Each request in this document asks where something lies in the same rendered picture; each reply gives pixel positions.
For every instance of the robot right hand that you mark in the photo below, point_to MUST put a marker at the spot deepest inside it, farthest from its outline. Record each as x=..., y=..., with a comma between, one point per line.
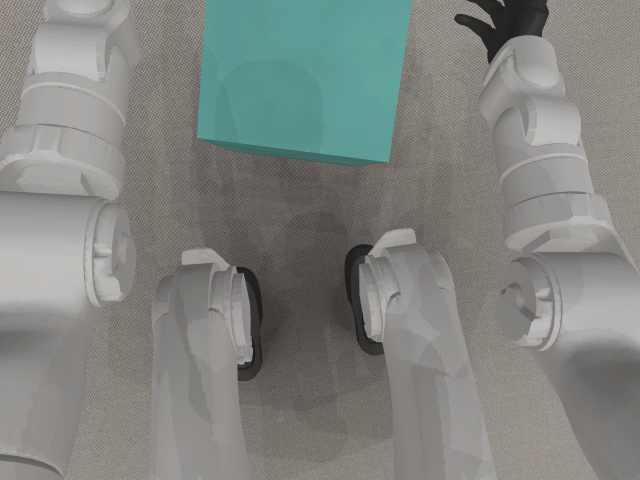
x=516, y=18

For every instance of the robot left forearm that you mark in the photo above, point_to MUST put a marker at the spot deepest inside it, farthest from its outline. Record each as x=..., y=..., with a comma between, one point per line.
x=74, y=102

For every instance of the robot right forearm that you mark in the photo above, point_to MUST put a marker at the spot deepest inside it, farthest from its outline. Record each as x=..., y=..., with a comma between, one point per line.
x=541, y=162

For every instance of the robot right upper arm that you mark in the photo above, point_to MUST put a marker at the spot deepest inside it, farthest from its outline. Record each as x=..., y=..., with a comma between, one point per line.
x=578, y=314

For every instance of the right robot foot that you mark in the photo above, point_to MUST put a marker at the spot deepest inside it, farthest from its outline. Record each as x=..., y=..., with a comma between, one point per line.
x=355, y=257

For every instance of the left robot shin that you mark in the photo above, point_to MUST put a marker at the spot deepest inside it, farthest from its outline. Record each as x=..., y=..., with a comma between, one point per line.
x=161, y=295

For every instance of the robot left upper arm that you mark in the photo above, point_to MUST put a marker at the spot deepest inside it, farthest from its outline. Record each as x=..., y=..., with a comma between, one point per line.
x=62, y=258

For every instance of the carton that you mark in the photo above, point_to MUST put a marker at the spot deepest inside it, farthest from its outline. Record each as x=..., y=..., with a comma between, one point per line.
x=314, y=80

